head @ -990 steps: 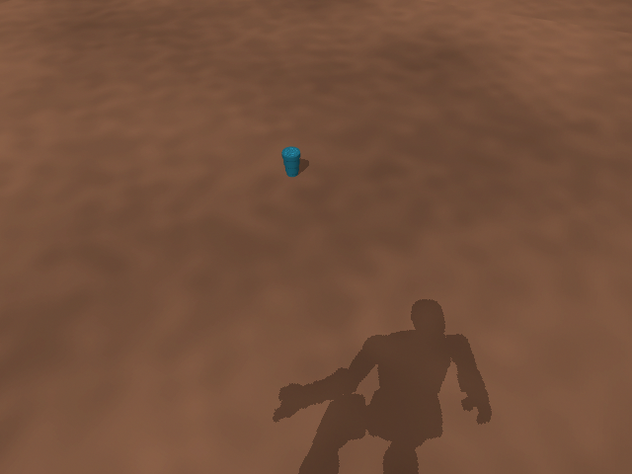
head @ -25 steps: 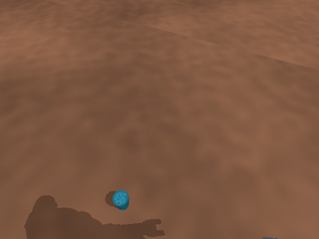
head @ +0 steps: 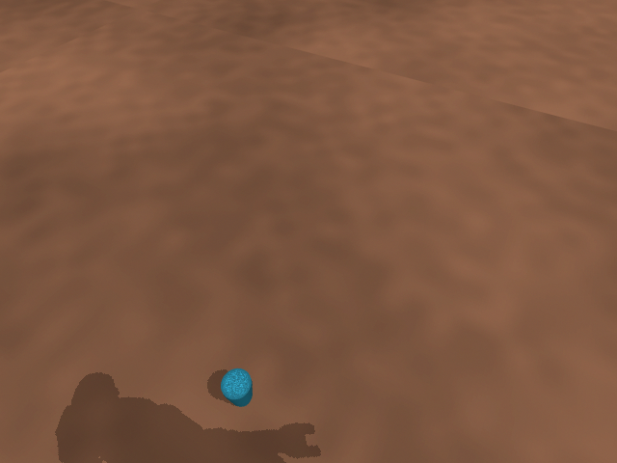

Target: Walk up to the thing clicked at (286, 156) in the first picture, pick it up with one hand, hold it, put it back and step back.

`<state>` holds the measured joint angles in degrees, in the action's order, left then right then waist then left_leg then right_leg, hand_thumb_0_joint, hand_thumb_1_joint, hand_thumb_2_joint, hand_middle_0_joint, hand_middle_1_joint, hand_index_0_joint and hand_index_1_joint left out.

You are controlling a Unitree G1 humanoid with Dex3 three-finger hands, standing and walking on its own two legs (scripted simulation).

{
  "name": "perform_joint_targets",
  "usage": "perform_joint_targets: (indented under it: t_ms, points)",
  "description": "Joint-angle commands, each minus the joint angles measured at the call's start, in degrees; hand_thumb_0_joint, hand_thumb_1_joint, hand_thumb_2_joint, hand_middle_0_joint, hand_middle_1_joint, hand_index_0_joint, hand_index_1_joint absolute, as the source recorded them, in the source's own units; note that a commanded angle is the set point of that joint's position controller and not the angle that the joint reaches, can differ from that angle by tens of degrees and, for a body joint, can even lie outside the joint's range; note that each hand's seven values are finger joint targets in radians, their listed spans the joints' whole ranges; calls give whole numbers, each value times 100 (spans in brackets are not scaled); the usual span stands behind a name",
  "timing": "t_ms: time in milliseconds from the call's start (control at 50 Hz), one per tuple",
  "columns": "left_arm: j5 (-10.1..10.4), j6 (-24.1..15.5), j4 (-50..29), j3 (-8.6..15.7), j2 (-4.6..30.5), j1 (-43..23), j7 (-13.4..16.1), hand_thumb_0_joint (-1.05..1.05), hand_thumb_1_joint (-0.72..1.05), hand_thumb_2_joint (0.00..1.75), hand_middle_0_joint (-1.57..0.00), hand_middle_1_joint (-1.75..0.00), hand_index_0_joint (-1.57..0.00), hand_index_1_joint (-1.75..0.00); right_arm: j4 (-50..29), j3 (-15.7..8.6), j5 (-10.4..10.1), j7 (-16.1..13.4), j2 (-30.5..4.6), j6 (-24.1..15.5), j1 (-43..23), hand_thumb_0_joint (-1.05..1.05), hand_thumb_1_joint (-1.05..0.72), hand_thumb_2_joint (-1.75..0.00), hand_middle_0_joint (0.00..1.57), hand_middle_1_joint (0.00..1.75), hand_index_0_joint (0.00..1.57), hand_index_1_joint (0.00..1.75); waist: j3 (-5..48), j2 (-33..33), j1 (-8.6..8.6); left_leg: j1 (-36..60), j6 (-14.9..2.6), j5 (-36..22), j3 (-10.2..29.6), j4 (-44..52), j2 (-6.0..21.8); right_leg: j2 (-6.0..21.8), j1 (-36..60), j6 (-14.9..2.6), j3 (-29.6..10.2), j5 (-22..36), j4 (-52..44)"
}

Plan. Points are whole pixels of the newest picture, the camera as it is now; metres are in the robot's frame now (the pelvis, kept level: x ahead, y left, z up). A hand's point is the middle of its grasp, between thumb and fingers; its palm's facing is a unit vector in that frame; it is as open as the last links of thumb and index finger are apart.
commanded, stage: walk up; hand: left
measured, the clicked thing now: (239, 390) +0.42 +0.23 -0.71
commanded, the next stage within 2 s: none
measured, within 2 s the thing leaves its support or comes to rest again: neither
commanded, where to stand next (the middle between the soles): +0.05 +0.00 m, yaw -1 degrees
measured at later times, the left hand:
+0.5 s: hand out of the picture -0.01 +0.25 -0.15, palm faces -0.02 -0.88 -0.47, open 7.4 cm
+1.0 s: hand out of the picture -0.04 +0.26 -0.16, palm faces +0.09 -0.92 -0.39, open 7.4 cm
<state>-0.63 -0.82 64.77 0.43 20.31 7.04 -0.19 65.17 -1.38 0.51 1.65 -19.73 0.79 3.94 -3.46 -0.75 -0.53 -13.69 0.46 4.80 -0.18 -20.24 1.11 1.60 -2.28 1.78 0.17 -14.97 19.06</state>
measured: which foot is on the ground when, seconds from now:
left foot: down 0.00-0.36, up 0.38-0.68, down 0.70-1.00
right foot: down 0.00-1.00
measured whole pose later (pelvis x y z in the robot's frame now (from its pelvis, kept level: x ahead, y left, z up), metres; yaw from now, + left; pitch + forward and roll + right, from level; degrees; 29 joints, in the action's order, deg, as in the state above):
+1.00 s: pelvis -0.07 -0.01 -0.02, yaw +5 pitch -4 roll -1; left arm -1.3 -2.1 54.8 2.5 20.6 14.7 0.0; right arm 52.7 -2.5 0.3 1.0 -22.2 1.8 8.1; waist -4.3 -2.8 0.4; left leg -9.2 0.9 25.8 3.6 -38.6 2.9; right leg 0.4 -14.7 0.4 2.2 -14.6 33.9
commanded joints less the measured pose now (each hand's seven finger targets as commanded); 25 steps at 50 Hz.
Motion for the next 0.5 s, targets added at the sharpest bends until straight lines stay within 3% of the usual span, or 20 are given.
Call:
perform_joint_targets:
  t_ms: [0,60,80,100,160,200,220,260,280,300,320,340,360,380,400,440,460,480]
  points:
    - [-18,-94,-311,256,1262,-153,97,0,90,90,-20,-30,-20,-30,-393,-199,-20,-107,-1200,-139,-350,0,-90,-90,20,30,20,30,555,-26,7,704,-147,5,685,297,619,486,-516,-272,-284,635,-421]
    - [-8,-103,-339,266,1272,-132,104,0,90,90,-20,-30,-20,-30,-389,-181,-29,-106,-1161,-140,-305,0,-90,-90,20,30,20,30,657,13,25,805,-159,-447,613,146,602,529,-427,-258,-312,897,-436]
    - [55,-8,-455,408,1636,-189,155,0,90,90,-20,-30,-20,-30,-466,-337,-28,-110,-1567,-35,-315,0,-90,-90,20,30,20,30,112,-81,-8,498,-169,-2045,578,-361,576,540,-810,-267,-276,2060,259]
    - [97,34,-555,408,1541,-117,189,0,90,90,-20,-30,-20,-30,-514,-347,-82,-131,-1473,7,-207,0,-90,-90,20,30,20,30,307,-73,7,619,-219,-2642,510,-519,631,512,-799,-274,-158,2338,476]
    - [113,105,-763,418,1377,5,212,0,90,90,-20,-30,-20,-30,-703,-437,-110,-137,-1490,77,-137,0,-90,-90,20,30,20,30,870,-162,-16,858,-518,-3076,550,-622,794,273,-743,-291,56,2067,1055]
    - [105,187,-883,410,1267,149,211,0,90,90,-20,-30,-20,-30,-895,-541,-84,-147,-1600,165,-202,0,-90,-90,20,30,20,30,1087,-481,1,655,-754,-2320,841,-502,1008,86,-796,-367,100,1216,1590]
    - [93,231,-910,429,1269,198,205,0,90,90,-20,-30,-20,-30,-1021,-570,-58,-147,-1635,212,-278,0,-90,-90,20,30,20,30,1136,-690,-22,291,-926,-1791,1033,-359,1137,-15,-668,-407,95,436,2121]
    - [81,301,-930,478,1190,701,189,0,90,90,-20,-30,-20,-30,-1304,-590,-4,-136,-1668,272,-583,0,-90,-90,20,30,20,30,1179,-1107,181,-320,-1201,-954,1363,-180,1417,-167,-584,-499,93,-1113,2833]
    - [69,323,-906,509,1179,969,178,0,90,90,-20,-30,-20,-30,-1447,-614,45,-128,-1703,307,-698,0,-90,-90,20,30,20,30,1172,-1179,262,-718,-1224,-450,1428,-176,1442,-161,-435,-553,71,-1433,2836]
    - [46,323,-867,546,1198,1274,171,0,90,90,-20,-30,-20,-30,-1561,-631,81,-122,-1654,349,-898,0,-90,-90,20,30,20,30,1102,-1131,459,-898,-1122,-61,1357,-501,1368,19,-449,-656,-96,-1299,2406]
    - [-13,300,-855,618,1422,1407,170,0,90,90,-20,-30,-20,-30,-1720,-624,74,-115,-1522,388,-1075,0,-90,-90,20,30,20,30,836,-454,590,-1250,-846,223,1023,-1325,837,512,-684,-844,-697,-1080,1549]
    - [-107,240,-1007,717,1874,1188,191,0,90,90,-20,-30,-20,-30,-1786,-560,26,-128,-1184,424,-1083,0,-90,-90,20,30,20,30,201,1076,658,-1670,-242,1332,446,-2875,-438,1754,-1318,-1083,-2341,257,-137]
    - [-185,189,-1404,791,2315,529,217,0,90,90,-20,-30,-20,-30,-1884,-494,77,-185,-1011,463,-857,0,-90,-90,20,30,20,30,-120,1245,473,-1752,-24,2860,1021,-3972,-833,2394,-1993,-1603,-2937,1298,-417]
    - [-215,161,-1606,793,2316,-12,247,0,90,90,-20,-30,-20,-30,-1788,-552,114,-197,-1120,484,-356,0,-90,-90,20,30,20,30,-95,1014,167,-1630,-23,2996,1272,-4767,-689,2521,-2310,-1888,-2794,1821,-193]
    - [-222,124,-1733,803,2241,-254,274,0,90,90,-20,-30,-20,-30,-1740,-593,90,-169,-1233,505,-47,0,-90,-90,20,30,20,30,-53,977,-24,-1465,-58,2805,1343,-5257,-660,2384,-2500,-1885,-2486,2146,-10]
    - [-199,88,-1847,790,1785,-613,284,0,90,90,-20,-30,-20,-30,-1626,-694,7,-88,-1347,449,440,0,-90,-90,20,30,20,30,136,675,-300,-1336,48,2267,1263,-5566,-765,1506,-1967,-1447,-1221,2223,398]
    - [-190,58,-1822,775,1689,-425,287,0,90,90,-20,-30,-20,-30,-1606,-694,-16,-74,-1366,427,544,0,-90,-90,20,30,20,30,348,747,-230,-1521,109,2021,1208,-5508,-800,1185,-1402,-1203,-948,1848,517]
    - [-196,12,-1807,757,1620,-146,302,0,90,90,-20,-30,-20,-30,-1658,-658,-4,-65,-1416,389,547,0,-90,-90,20,30,20,30,615,765,-74,-1769,142,1908,1169,-5410,-734,1159,-704,-1171,-965,1657,667]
